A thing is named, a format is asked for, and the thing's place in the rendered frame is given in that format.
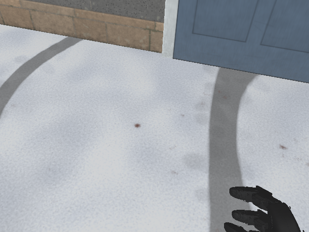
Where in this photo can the right robot hand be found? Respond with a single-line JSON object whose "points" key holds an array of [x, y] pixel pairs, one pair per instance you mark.
{"points": [[279, 217]]}

